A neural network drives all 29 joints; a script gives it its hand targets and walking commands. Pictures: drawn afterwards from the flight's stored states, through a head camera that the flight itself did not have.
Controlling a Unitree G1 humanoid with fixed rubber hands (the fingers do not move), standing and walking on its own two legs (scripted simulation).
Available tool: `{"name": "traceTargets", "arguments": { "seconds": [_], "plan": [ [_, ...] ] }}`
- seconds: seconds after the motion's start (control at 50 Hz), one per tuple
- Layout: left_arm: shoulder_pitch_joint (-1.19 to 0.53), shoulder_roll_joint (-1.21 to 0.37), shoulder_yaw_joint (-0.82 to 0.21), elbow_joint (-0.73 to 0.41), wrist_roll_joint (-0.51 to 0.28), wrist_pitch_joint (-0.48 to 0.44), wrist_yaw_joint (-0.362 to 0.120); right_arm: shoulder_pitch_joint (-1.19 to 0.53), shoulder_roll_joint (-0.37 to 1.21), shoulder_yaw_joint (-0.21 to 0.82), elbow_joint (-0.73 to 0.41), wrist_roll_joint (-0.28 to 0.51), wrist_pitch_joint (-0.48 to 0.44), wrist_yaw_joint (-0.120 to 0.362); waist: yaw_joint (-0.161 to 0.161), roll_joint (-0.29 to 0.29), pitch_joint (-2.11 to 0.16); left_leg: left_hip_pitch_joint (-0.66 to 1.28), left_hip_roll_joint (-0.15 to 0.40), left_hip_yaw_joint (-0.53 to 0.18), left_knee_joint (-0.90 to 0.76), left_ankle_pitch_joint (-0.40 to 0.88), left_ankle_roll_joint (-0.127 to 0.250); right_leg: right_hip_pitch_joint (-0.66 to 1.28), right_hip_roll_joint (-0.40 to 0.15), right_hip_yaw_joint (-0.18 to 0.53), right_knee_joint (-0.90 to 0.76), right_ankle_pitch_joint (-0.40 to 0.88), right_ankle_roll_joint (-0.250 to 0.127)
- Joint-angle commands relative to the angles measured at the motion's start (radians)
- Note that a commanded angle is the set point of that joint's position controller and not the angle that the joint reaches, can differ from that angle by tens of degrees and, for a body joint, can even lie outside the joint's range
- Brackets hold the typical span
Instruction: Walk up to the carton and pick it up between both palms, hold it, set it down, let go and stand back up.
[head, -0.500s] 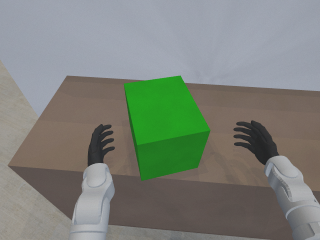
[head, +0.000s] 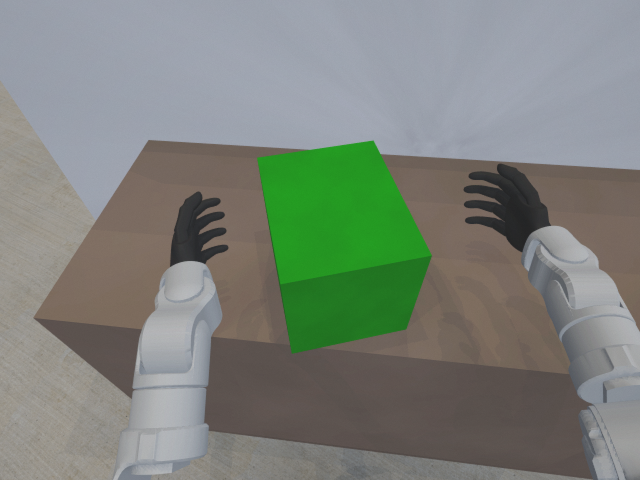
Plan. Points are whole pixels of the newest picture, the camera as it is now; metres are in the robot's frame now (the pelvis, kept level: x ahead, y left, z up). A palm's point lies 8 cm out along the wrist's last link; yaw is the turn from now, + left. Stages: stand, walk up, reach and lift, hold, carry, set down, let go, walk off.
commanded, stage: reach and lift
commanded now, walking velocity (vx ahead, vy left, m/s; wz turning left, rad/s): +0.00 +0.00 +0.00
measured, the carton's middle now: (333, 245) +0.45 +0.03 -0.01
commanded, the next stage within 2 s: none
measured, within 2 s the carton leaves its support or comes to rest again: neither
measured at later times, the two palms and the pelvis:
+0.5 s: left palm (186, 215) +0.37 +0.21 +0.14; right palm (500, 167) +0.47 -0.18 +0.14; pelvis +0.00 +0.00 +0.00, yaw +2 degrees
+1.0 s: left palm (216, 273) +0.35 +0.19 +0.04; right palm (455, 231) +0.45 -0.14 +0.04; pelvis -0.01 +0.00 -0.01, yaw +2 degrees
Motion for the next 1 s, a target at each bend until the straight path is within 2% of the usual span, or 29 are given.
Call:
{"name": "traceTargets", "arguments": {
  "seconds": [0.0,0.38,0.4,0.42,0.46,0.56,0.62,0.7,0.76,0.84,0.88,0.98],
  "plan": [
    [-0.343,0.051,0.002,-0.126,-0.006,-0.023,-0.005,-0.404,-0.194,-0.072,-0.104,-0.006,-0.020,-0.001,0.003,-0.069,-0.373,-0.141,-0.055,0.025,-0.032,0.228,0.022,0.365,-0.011,0.047,0.040,0.213,0.009],
    [-0.605,0.101,0.027,0.053,-0.040,-0.041,-0.009,-0.691,-0.218,-0.067,0.081,-0.031,0.006,0.012,0.024,-0.067,-0.511,-0.238,-0.063,0.012,-0.014,0.289,-0.006,0.396,-0.004,0.018,0.077,0.329,0.031],
    [-0.639,0.082,0.018,0.068,-0.013,-0.045,-0.001,-0.703,-0.212,-0.045,0.126,-0.023,0.014,0.019,0.026,-0.017,-0.500,-0.225,-0.057,0.013,-0.012,0.302,-0.011,0.390,0.000,0.021,0.082,0.317,0.013],
    [-0.643,0.076,0.015,0.071,-0.005,-0.047,0.003,-0.704,-0.213,-0.044,0.145,-0.021,0.015,0.025,0.025,-0.005,-0.509,-0.207,-0.053,0.012,-0.004,0.331,-0.018,0.385,0.003,0.018,0.080,0.323,0.004],
    [-0.642,0.079,0.020,0.099,-0.005,-0.055,0.002,-0.714,-0.213,-0.041,0.156,-0.023,0.011,0.024,0.023,-0.023,-0.519,-0.204,-0.054,0.013,0.008,0.364,-0.022,0.395,0.008,0.015,0.083,0.367,0.007],
    [-0.626,0.081,0.054,0.178,0.007,-0.101,-0.015,-0.721,-0.172,-0.031,0.164,-0.053,-0.011,0.011,0.030,-0.097,-0.520,-0.274,-0.063,0.022,-0.010,0.321,-0.003,0.464,0.000,0.024,0.101,0.425,0.039],
    [-0.589,0.066,0.077,0.260,0.027,-0.160,-0.031,-0.687,-0.124,-0.027,0.198,-0.080,-0.040,0.006,0.037,-0.121,-0.487,-0.322,-0.068,0.025,-0.020,0.284,0.006,0.481,-0.009,0.034,0.104,0.411,0.049],
    [-0.546,0.028,0.077,0.333,0.070,-0.271,-0.045,-0.632,-0.083,-0.046,0.257,-0.117,-0.119,-0.002,0.036,-0.084,-0.472,-0.337,-0.066,0.030,-0.016,0.295,-0.002,0.467,-0.013,0.027,0.107,0.404,0.044],
    [-0.548,0.005,0.069,0.378,0.090,-0.388,-0.045,-0.625,-0.058,-0.066,0.290,-0.146,-0.211,-0.001,0.043,-0.064,-0.493,-0.347,-0.059,0.038,-0.006,0.301,-0.006,0.423,-0.013,0.014,0.108,0.361,0.037],
    [-0.602,-0.016,0.024,0.427,0.086,-0.561,-0.025,-0.658,-0.041,-0.095,0.336,-0.176,-0.348,-0.005,0.041,-0.032,-0.578,-0.345,-0.045,0.043,0.030,0.326,-0.018,0.342,-0.010,-0.006,0.117,0.314,0.019],
    [-0.638,-0.009,0.010,0.450,0.071,-0.624,-0.010,-0.697,-0.042,-0.098,0.340,-0.178,-0.393,-0.015,0.045,-0.035,-0.638,-0.349,-0.040,0.047,0.047,0.324,-0.019,0.309,-0.006,-0.012,0.123,0.290,0.014],
    [-0.682,0.001,0.008,0.595,0.032,-0.701,0.019,-0.756,-0.029,-0.081,0.420,-0.178,-0.416,-0.045,0.058,-0.073,-0.676,-0.427,-0.033,0.054,0.059,0.222,-0.004,0.270,-0.008,0.003,0.141,0.178,0.012]
  ]
}}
